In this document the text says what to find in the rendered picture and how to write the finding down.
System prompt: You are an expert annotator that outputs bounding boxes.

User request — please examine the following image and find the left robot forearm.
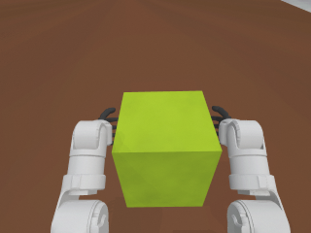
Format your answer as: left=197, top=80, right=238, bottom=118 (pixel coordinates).
left=51, top=119, right=113, bottom=233

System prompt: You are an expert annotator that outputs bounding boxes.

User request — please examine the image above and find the carton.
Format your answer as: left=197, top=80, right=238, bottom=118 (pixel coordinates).
left=112, top=90, right=223, bottom=208

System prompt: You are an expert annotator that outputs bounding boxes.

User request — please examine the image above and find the right robot upper arm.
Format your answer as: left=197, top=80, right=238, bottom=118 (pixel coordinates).
left=226, top=199, right=291, bottom=233

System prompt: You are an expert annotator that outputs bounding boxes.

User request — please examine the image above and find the left robot upper arm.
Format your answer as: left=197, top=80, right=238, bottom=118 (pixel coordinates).
left=52, top=199, right=109, bottom=233

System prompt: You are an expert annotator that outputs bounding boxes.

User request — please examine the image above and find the right robot forearm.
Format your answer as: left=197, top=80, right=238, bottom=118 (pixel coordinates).
left=219, top=118, right=291, bottom=233

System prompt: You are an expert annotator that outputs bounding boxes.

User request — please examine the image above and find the left robot hand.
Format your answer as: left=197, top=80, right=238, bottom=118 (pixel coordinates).
left=98, top=107, right=119, bottom=146

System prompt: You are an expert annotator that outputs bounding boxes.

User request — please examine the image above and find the right robot hand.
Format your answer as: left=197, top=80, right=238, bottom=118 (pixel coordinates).
left=211, top=106, right=231, bottom=144

